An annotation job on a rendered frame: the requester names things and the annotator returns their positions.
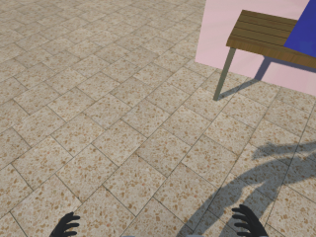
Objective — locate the left robot hand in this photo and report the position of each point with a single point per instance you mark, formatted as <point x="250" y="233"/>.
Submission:
<point x="62" y="225"/>

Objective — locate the carton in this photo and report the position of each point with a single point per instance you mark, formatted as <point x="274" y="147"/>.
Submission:
<point x="303" y="36"/>

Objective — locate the right robot hand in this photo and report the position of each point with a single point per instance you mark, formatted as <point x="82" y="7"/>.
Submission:
<point x="253" y="224"/>

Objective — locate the table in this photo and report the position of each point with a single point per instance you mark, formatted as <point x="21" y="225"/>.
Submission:
<point x="265" y="35"/>

